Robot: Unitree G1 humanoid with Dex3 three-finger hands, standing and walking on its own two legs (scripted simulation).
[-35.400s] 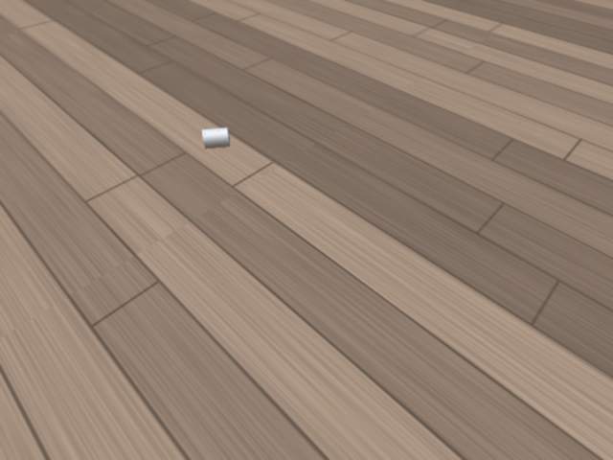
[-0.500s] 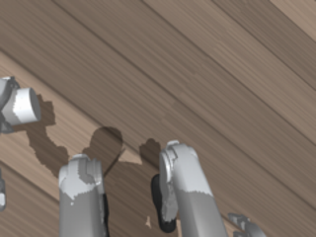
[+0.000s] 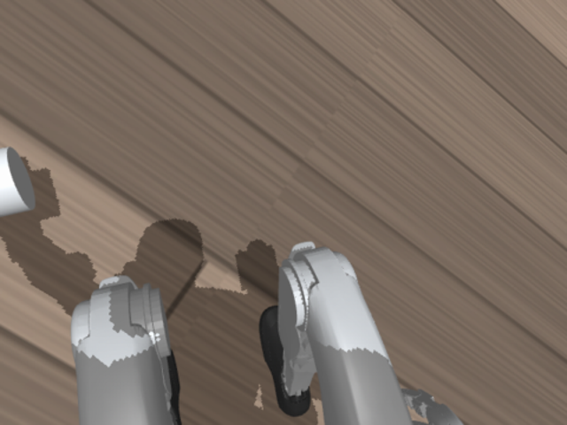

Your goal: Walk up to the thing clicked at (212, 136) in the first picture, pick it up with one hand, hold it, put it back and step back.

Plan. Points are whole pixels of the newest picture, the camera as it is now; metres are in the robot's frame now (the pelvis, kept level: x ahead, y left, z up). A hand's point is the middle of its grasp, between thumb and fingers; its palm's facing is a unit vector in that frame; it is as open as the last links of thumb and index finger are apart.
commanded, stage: lower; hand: left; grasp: from above
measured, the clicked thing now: out of the picture +0.45 +0.35 -0.20
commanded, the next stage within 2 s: rest in 0.18 s
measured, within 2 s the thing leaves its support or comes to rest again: neither
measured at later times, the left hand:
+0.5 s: hand out of the picture +0.45 +0.35 -0.24, palm faces -0.47 -0.12 -0.88, open 11.2 cm
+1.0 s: hand out of the picture +0.45 +0.35 -0.27, palm faces -0.46 -0.13 -0.88, open 11.3 cm
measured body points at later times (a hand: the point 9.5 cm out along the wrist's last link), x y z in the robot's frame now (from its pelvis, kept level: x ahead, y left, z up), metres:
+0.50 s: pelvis +0.00 +0.00 -0.03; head +0.28 +0.09 +0.31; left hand +0.47 +0.35 -0.19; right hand +0.06 -0.27 -0.13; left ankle +0.07 +0.12 -0.31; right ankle +0.10 -0.12 -0.31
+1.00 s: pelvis +0.00 +0.01 -0.04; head +0.28 +0.11 +0.30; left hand +0.47 +0.35 -0.22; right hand +0.05 -0.27 -0.12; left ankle +0.07 +0.12 -0.31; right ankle +0.10 -0.12 -0.31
